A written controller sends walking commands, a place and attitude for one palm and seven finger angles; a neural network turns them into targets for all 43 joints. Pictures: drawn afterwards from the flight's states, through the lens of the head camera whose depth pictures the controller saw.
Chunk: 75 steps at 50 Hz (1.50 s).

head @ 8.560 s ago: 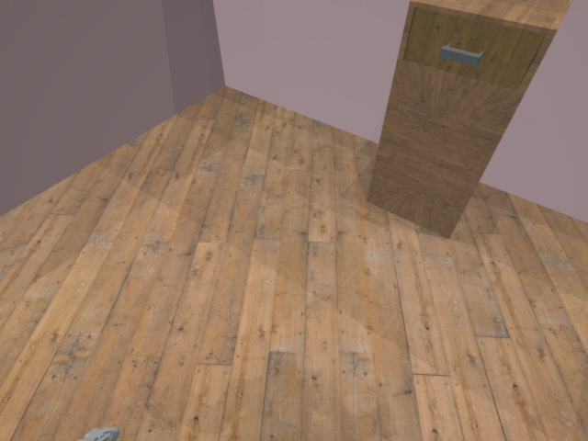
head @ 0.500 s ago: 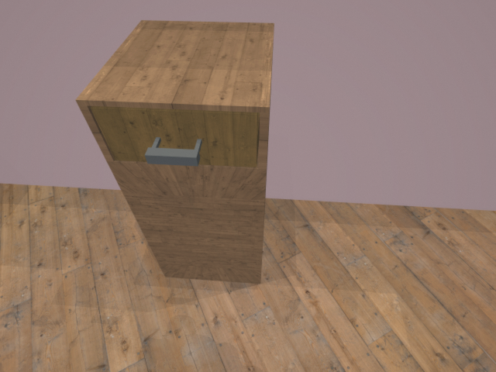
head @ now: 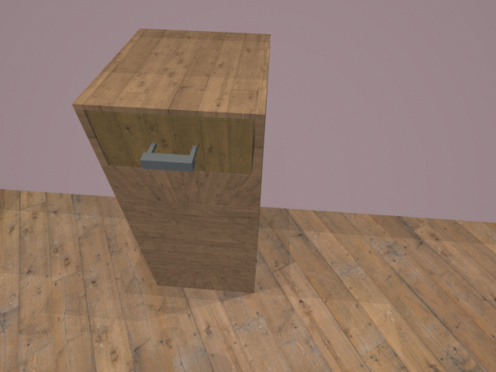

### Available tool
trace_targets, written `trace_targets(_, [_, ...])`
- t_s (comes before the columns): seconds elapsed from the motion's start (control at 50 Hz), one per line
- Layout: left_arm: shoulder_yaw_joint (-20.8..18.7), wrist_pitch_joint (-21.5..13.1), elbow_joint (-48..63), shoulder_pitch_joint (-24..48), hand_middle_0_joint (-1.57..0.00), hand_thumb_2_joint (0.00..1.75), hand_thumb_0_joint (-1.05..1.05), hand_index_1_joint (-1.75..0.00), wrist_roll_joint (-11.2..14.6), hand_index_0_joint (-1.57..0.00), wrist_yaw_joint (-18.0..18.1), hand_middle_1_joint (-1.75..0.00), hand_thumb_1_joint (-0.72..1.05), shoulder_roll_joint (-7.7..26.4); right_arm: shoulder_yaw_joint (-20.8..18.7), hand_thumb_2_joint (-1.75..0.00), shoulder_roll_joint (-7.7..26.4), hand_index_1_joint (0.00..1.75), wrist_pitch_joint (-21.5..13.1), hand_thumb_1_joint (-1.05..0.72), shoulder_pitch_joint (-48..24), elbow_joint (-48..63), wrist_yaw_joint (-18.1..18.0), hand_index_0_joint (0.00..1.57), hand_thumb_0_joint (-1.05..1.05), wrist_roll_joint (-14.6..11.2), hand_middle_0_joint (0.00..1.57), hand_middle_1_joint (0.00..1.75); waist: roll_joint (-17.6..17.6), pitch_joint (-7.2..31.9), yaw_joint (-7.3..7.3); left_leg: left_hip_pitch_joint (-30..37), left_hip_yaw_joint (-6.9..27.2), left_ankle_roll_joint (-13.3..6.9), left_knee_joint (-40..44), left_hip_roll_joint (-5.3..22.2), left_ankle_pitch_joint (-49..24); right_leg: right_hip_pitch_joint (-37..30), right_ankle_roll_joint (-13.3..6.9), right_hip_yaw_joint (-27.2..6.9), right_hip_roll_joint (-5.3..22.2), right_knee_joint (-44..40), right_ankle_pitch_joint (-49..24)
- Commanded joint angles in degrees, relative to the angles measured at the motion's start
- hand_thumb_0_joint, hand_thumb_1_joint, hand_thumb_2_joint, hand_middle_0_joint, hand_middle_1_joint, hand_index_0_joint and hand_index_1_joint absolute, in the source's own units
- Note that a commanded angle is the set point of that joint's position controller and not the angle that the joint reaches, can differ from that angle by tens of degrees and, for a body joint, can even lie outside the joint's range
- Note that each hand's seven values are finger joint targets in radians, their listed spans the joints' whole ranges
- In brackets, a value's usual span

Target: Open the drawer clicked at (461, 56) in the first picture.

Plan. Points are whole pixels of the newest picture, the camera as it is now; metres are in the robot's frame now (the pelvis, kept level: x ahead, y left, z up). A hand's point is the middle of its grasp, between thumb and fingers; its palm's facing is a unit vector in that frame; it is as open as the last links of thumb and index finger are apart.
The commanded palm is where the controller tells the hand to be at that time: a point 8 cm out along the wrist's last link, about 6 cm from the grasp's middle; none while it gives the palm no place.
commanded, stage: look again from close up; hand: left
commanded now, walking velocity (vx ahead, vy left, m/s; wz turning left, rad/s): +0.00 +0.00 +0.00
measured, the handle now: (171, 155) +0.56 +0.20 +0.02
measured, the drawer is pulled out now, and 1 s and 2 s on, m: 0.00 0.00 0.00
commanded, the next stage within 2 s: raise the hand with hooked fingers in 0.28 s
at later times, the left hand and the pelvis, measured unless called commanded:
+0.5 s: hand out of the picture +0.08 +0.21 -0.10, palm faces -0.07 -0.88 -0.47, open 7.4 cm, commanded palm +0.10 +0.24 -0.04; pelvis -0.02 +0.02 +0.00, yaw +0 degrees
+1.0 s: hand (86, 335) +0.18 +0.26 -0.02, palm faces +0.07 -0.10 -0.99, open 9.7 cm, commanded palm +0.17 +0.26 +0.04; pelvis -0.02 +0.00 -0.04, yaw +3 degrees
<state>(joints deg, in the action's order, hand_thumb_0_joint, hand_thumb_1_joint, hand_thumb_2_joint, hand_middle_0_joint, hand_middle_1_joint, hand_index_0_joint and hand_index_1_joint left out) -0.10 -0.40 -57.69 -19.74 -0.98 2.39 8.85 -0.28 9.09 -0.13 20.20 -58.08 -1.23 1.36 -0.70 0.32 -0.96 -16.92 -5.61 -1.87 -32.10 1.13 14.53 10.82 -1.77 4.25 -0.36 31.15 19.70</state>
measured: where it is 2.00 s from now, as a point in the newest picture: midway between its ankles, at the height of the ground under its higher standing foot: outside the picture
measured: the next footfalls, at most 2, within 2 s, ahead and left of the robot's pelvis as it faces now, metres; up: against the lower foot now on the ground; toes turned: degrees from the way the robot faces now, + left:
none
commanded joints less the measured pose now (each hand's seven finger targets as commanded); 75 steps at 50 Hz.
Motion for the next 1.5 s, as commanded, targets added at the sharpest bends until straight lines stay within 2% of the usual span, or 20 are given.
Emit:
trace_targets(0.0, [-1.0,-0.8,3.1,-4.2,-0.2,0.9,0.0,-0.3,0.3,-0.2,0.7,-0.3,0.9,6.0,-0.9,-0.9,5.9,0.3,-0.9,-0.9,1.4,2.5,-0.6,0.2,0.0,-0.2,0.2,0.3,0.3,-2.6,0.96,1.9,6.7,-0.9,4.8,5.0,-13.5,1.6,-1.4,-7.3,5.9,-5.6,-16.4])
trace_targets(0.34, [0.0,-0.6,1.1,-3.3,-0.2,0.9,0.0,-0.3,0.2,-0.2,0.4,-0.3,0.9,5.5,-0.5,-0.9,6.5,0.3,-0.4,-0.9,-2.7,-0.4,0.2,0.2,0.0,-0.6,0.2,0.3,1.0,-4.0,0.82,4.8,7.0,-0.5,11.4,5.3,-4.7,2.0,0.2,-7.0,6.3,-10.9,-9.6])
trace_targets(0.36, [0.1,-1.6,-0.4,-4.4,-0.2,0.9,0.0,-0.3,-0.8,-0.2,2.4,-0.3,0.9,6.4,0.0,-0.9,7.6,0.3,-1.3,-0.9,-6.5,3.4,0.2,0.2,0.0,-0.9,0.2,0.3,2.5,-9.3,1.99,0.9,5.9,0.7,1.1,6.0,-10.2,5.7,0.5,-9.7,8.4,-11.4,-23.0])
trace_targets(0.38, [-2.1,-10.1,84.8,41.7,-0.2,0.89,0.0,-0.32,-9.9,-0.2,3.5,-0.32,0.88,26.9,-0.9,-0.9,16.1,0.3,-8.6,-0.9,-7.1,23.2,-1.5,0.2,0.0,-4.5,0.2,0.3,-15.4,21.0,-4.01,18.9,7.4,-0.6,8.5,0.1,-16.0,5.5,-1.7,-7.3,0.7,-2.6,-18.1])
trace_targets(0.4, [-1.9,-6.6,72.4,12.5,-0.2,0.88,0.0,-0.33,-11.2,-0.2,7.6,-0.33,0.85,21.3,-0.1,-0.9,12.6,0.3,-14.4,-0.9,-10.6,20.5,-3.9,0.2,0.0,-3.3,0.2,0.3,-21.6,20.6,2.73,23.6,11.4,2.4,9.7,4.6,-16.3,11.1,-1.8,-1.8,1.2,4.5,-4.5])
trace_targets(0.42, [4.3,1.6,66.6,-2.5,-0.21,0.87,0.0,-0.34,-10.0,-0.21,10.4,-0.34,0.83,10.4,-0.7,-0.9,10.0,0.3,-16.3,-0.9,-10.7,20.0,-3.9,0.2,0.0,-4.6,0.2,0.3,-17.4,13.5,1.02,14.2,13.7,4.8,14.2,5.0,-3.1,17.1,-0.1,-0.3,0.1,9.5,4.0])
trace_targets(0.44, [11.3,3.9,62.8,-4.8,-0.21,0.86,0.0,-0.36,-12.7,-0.21,10.4,-0.36,0.81,1.7,0.0,-0.9,8.4,0.3,-17.5,-0.9,-9.6,19.9,-4.0,0.2,0.0,-5.2,0.2,0.3,-11.4,5.8,0.04,8.9,13.1,2.8,13.7,4.3,3.0,18.8,0.1,-1.2,0.0,9.6,2.5])
trace_targets(0.46, [9.3,3.0,68.2,2.2,-0.21,0.85,0.0,-0.37,-16.8,-0.21,12.6,-0.37,0.78,7.4,-0.7,-0.9,11.3,0.3,-17.9,-0.9,-11.3,22.6,-3.8,0.2,0.0,-4.0,0.2,0.3,-8.4,1.4,-1.14,3.4,13.2,1.5,11.4,3.3,10.3,20.1,-0.1,-1.4,-0.2,6.9,2.7])
trace_targets(0.48, [7.7,2.9,66.3,1.4,-0.21,0.84,0.0,-0.39,-23.2,-0.21,14.9,-0.39,0.76,10.9,-0.9,-0.9,12.6,0.3,-17.3,-0.9,-11.5,23.5,-3.8,0.2,0.0,-2.6,0.2,0.3,-3.5,2.2,-1.27,-0.8,13.6,1.0,9.4,2.6,16.1,20.9,-0.3,-1.6,-0.8,4.9,3.9])
trace_targets(0.54, [4.6,1.3,55.2,6.0,-0.22,0.81,0.0,-0.43,-42.2,-0.22,20.2,-0.43,0.69,14.9,-2.2,-0.9,12.8,0.3,-12.9,-0.9,-13.5,27.7,-3.3,0.2,0.0,0.0,0.2,0.3,10.0,2.6,0.2,-10.7,10.3,0.7,0.1,-1.2,17.2,27.2,-1.0,-6.6,-2.2,3.2,17.0])
trace_targets(0.56, [7.4,0.5,50.7,1.7,-0.22,0.8,0.0,-0.45,-47.4,-0.22,21.5,-0.45,0.67,10.5,-2.7,-0.9,12.1,0.3,-11.3,-0.9,-14.6,29.2,-2.7,0.2,0.0,0.8,0.2,0.3,14.6,1.5,2.01,-13.3,8.7,0.6,-2.7,-2.0,15.5,29.4,-1.4,-7.4,-2.4,3.7,19.7])
trace_targets(0.58, [7.5,-0.2,48.0,-3.1,-0.22,0.79,0.0,-0.47,-51.5,-0.22,22.3,-0.47,0.64,9.1,-3.0,-0.9,12.0,0.3,-9.5,-0.9,-16.2,30.6,-1.7,0.2,0.0,0.9,0.2,0.3,14.5,2.1,4.48,-14.8,7.3,0.5,-4.6,-2.9,13.5,29.2,-2.1,-9.3,-2.1,3.5,20.1])
trace_targets(0.62, [3.7,-1.2,47.3,-7.2,-0.22,0.77,0.0,-0.5,-56.8,-0.22,23.1,-0.5,0.6,11.7,-3.2,-0.9,11.8,0.3,-5.1,-0.9,-18.1,32.3,0.3,0.2,0.0,0.6,0.2,0.3,13.3,6.3,8.19,-16.5,6.6,0.6,-6.2,-3.7,8.9,25.3,-3.3,-12.9,-1.6,4.0,14.9])
trace_targets(0.68, [0.9,-1.4,55.6,-2.2,-0.23,0.74,0.0,-0.54,-59.6,-0.23,23.1,-0.54,0.53,16.4,-2.5,-0.9,11.2,0.3,0.3,-0.9,-21.1,36.3,1.0,0.2,0.0,0.0,0.2,0.3,7.3,8.7,8.9,-15.8,6.8,0.5,-5.6,-4.0,10.1,23.5,-3.6,-13.7,-1.2,4.5,15.8])
trace_targets(0.76, [-3.0,-2.1,67.5,8.6,-0.23,0.7,0.0,-0.6,-61.1,-0.23,24.1,-0.6,0.43,22.2,-2.1,-0.9,9.8,0.3,4.0,-0.9,-22.2,38.6,0.5,0.2,0.0,1.7,0.2,0.3,-0.4,13.0,6.61,-8.7,7.6,-0.4,-8.3,-3.8,6.6,24.0,-3.2,-14.3,-1.7,4.8,10.7])
trace_targets(0.88, [-2.7,-7.4,73.1,16.5,-0.24,0.64,0.0,-0.69,-59.2,-0.24,24.4,-0.69,0.29,22.8,-1.8,-0.9,9.7,0.3,4.2,-0.9,-21.9,37.3,0.0,0.2,0.0,3.4,0.2,0.3,-5.0,14.7,2.75,-2.6,9.4,-1.0,-13.6,-3.8,2.3,29.1,-3.1,-14.5,-2.1,6.3,5.1])
trace_targets(1.04, [-1.9,-2.3,70.7,7.9,-0.26,0.56,0.0,-0.81,-54.8,-0.26,17.1,-0.81,0.11,22.3,-1.2,-0.9,10.2,0.3,6.0,-0.9,-21.4,36.3,0.6,0.2,0.0,1.7,0.2,0.3,1.9,16.0,4.45,-3.3,8.9,-0.9,-8.3,-3.0,-7.0,16.9,-1.7,-10.4,-2.3,6.1,-11.1])
trace_targets(1.22, [-8.1,-2.9,77.5,9.5,-0.27,0.47,0.0,-0.94,-54.4,-0.27,15.6,-0.94,-0.1,27.7,-1.4,-0.9,10.4,0.3,6.4,-0.9,-20.8,35.8,0.9,0.2,0.0,1.7,0.2,0.3,-1.6,18.3,6.12,2.6,8.8,-0.4,-5.5,-1.9,-18.3,11.9,-1.5,-9.3,-1.8,4.9,-17.6])
trace_targets(1.34, [-6.3,-0.4,76.1,13.3,-0.28,0.41,0.0,-1.03,-52.3,-0.28,13.1,-1.03,-0.24,27.2,-2.1,-0.9,10.9,0.3,7.0,-0.9,-20.1,34.6,1.1,0.2,0.0,0.4,0.2,0.3,1.6,16.5,5.0,3.6,8.2,-0.4,-3.3,-1.9,-19.5,9.2,-0.7,-8.6,-1.1,3.0,-20.5])
trace_targets(1.48, [-5.7,0.6,77.4,20.8,-0.29,0.34,0.0,-1.14,-50.9,-0.29,7.8,-1.14,-0.41,29.8,-2.0,-0.9,11.1,0.3,7.7,-0.9,-20.6,34.0,0.7,0.2,0.0,-0.4,0.2,0.3,-1.7,15.6,4.87,7.7,8.1,-0.5,-0.5,-1.9,-22.5,6.6,-0.4,-7.3,-0.8,0.0,-20.7])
